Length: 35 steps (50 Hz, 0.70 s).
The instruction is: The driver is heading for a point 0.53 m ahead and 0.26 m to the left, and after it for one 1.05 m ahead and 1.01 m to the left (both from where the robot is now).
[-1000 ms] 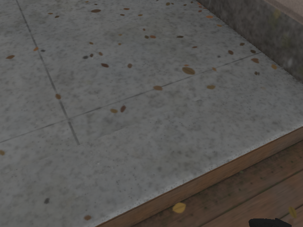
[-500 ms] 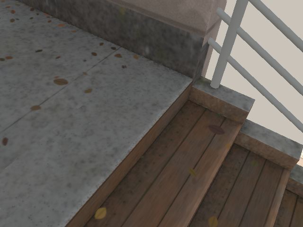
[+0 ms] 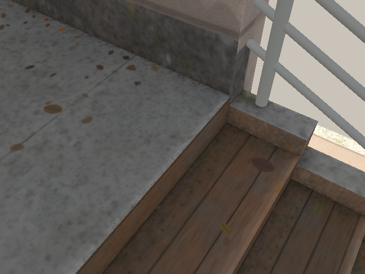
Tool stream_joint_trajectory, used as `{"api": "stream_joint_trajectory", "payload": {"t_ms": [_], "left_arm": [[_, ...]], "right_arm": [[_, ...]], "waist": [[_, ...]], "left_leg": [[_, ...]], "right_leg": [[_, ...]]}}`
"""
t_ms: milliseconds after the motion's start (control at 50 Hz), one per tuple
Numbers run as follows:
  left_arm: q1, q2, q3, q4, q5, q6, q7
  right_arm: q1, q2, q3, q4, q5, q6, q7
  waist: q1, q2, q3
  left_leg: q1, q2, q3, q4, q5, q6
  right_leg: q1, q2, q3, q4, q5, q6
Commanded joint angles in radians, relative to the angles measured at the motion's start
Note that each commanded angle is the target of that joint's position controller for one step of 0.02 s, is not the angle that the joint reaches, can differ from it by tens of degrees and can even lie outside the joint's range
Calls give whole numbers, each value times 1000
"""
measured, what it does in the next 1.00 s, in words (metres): climbs, turning left: left foot 0.15 m higher, then right foot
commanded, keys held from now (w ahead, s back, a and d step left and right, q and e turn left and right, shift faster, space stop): w+q+shift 1.00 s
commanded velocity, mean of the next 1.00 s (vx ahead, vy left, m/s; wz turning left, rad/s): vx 0.97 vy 0.00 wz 0.92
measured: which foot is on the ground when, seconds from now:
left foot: up 0.00-0.40, down 0.42-0.74, up 0.76-1.00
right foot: down 0.00-0.42, up 0.44-0.76, down 0.78-1.00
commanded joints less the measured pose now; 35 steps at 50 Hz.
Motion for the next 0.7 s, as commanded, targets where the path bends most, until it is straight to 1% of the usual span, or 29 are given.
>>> {"api": "stream_joint_trajectory", "payload": {"t_ms": [20,40,100,140,160,200,240,260,280,300,320,340,360,380,400,420,440,460,480,500,520,540,560,600,620,640,660,680,700], "left_arm": [[60,-30,-30,17,3,-44,5],[107,-28,-39,53,4,-62,6],[228,-11,-52,144,7,-98,0],[186,0,-62,157,5,-110,0],[172,-1,-64,166,6,-112,-2],[193,7,-71,182,-3,-110,13],[283,49,-73,200,-20,-101,48],[336,84,-67,215,-16,-95,67],[353,83,-70,203,-19,-89,82],[341,103,-68,185,-22,-85,95],[287,113,-67,156,-39,-89,109],[276,165,-52,131,-53,-101,125],[250,210,-38,94,-56,-99,144],[196,230,-26,59,-40,-82,149],[151,251,-11,16,-35,-67,128],[62,294,13,-37,-58,-56,84],[-93,57,-41,-111,-45,-62,37],[-176,24,-66,-260,17,-106,3],[-143,10,-74,-313,28,-140,-19],[-111,-2,-84,-314,16,-143,-23],[-108,-18,-93,-333,21,-137,-12],[-117,-22,-100,-349,38,-113,4],[-152,-33,-108,-371,38,-89,11],[-220,-35,-123,-409,42,-63,22],[-254,30,-117,-432,31,-64,19],[-290,69,-104,-428,18,-73,19],[-286,43,-113,-448,-2,-70,16],[-204,13,-117,-422,-11,-69,16],[-68,13,-107,-360,-21,-72,21]], "right_arm": [[-18,106,44,-124,-20,-21,15],[-35,133,56,-139,-20,-8,24],[-202,193,97,-195,-11,29,10],[-278,157,102,-221,-16,47,-3],[-325,128,96,-233,-21,51,3],[-464,95,97,-265,-21,68,7],[-533,90,101,-274,-7,79,2],[-540,97,105,-275,-8,83,-2],[-521,81,100,-248,-4,82,-7],[-493,80,102,-233,-8,77,-4],[-483,79,111,-225,-10,71,4],[-457,57,109,-214,-4,77,9],[-386,30,96,-200,-22,93,10],[-239,-20,74,-159,-30,106,6],[-99,-76,54,-127,-30,104,2],[18,-129,22,-118,-19,73,5],[-147,-125,11,-104,26,54,-6],[-250,-185,1,-144,5,41,-8],[-231,-169,5,-144,-19,37,-18],[-169,-128,13,-117,-46,22,-29],[-134,-100,22,-95,-79,5,-38],[-126,-131,15,-89,-100,-25,-42],[-112,-140,18,-62,-100,-44,-36],[-33,-154,21,-6,-60,-70,-14],[-102,-181,13,-42,-46,-73,-19],[-122,-168,20,-59,-45,-73,-23],[-121,-195,11,-57,-54,-80,-26],[-134,-209,0,-52,-50,-80,-28],[-171,-219,-5,-60,-46,-80,-24]], "waist": [[-39,-112,-16],[-55,-111,-19],[-57,-42,32],[-95,-8,104],[-101,8,137],[-68,12,189],[-36,2,181],[-31,-16,158],[-23,16,125],[-48,6,66],[-92,-10,19],[-110,-72,-28],[-134,-146,-86],[-187,-205,-161],[-215,-218,-230],[-296,-116,-260],[-207,259,-117],[-119,203,-75],[-56,30,-44],[-6,-53,47],[29,-138,90],[38,-150,94],[45,-106,110],[44,-101,145],[52,-109,156],[22,-119,127],[20,-56,56],[33,-20,-32],[85,-4,-153]], "left_leg": [[-538,-15,5,529,132,25],[-603,-24,3,643,109,40],[-866,-86,-40,926,96,87],[-907,-105,-33,824,122,91],[-876,-103,-12,708,144,85],[-800,-121,83,495,144,52],[-806,-117,166,359,54,48],[-855,-103,183,339,-27,59],[-854,-102,223,291,-79,77],[-761,-104,260,198,-124,106],[-560,-125,321,3,-159,142],[-374,-145,366,-165,-207,150],[-259,-182,391,-229,-329,144],[-164,-211,363,-260,-464,160],[-29,-258,269,-340,-639,199],[195,-261,103,-593,-586,267],[288,-144,-339,-938,-429,351],[200,-48,-847,-1203,-485,430],[173,30,-978,-1300,-604,396],[44,52,-981,-1338,-527,360],[-16,34,-893,-1287,-406,334],[-27,-7,-789,-1278,-321,313],[-21,-26,-721,-1281,-270,299],[-23,-91,-542,-1277,-191,236],[-120,-107,-464,-1359,-186,233],[-149,-140,-357,-1355,76,227],[-164,-129,-343,-1390,222,218],[-147,-135,-303,-1340,405,207],[-91,-158,-244,-1196,756,172]], "right_leg": [[234,-243,328,-339,-122,86],[212,-255,322,-342,-169,76],[174,-331,304,-390,-204,88],[87,-305,177,-462,-193,146],[39,-273,93,-493,-169,173],[-31,-217,-32,-574,-68,171],[105,-201,-99,-614,201,141],[245,-213,-104,-602,355,113],[364,-205,-158,-564,591,107],[430,-201,-207,-504,891,109],[386,-190,-278,-446,1245,120],[360,-205,-280,-373,1557,96],[387,-258,-244,-269,1842,56],[445,-302,-209,-83,2024,34],[425,-338,-166,170,2078,-3],[228,-277,-146,628,1756,-32],[-323,0,-62,997,308,-10],[-509,107,170,1187,163,24],[-570,67,257,1194,152,39],[-589,59,243,1216,138,44],[-633,47,250,1248,76,52],[-662,38,255,1289,-21,57],[-728,31,255,1351,-100,59],[-757,-26,234,1148,-201,44],[-605,-68,219,838,-220,49],[-451,-61,130,708,-162,55],[-252,-62,119,540,-65,52],[-52,-41,107,452,74,37],[153,5,94,379,118,11]]}}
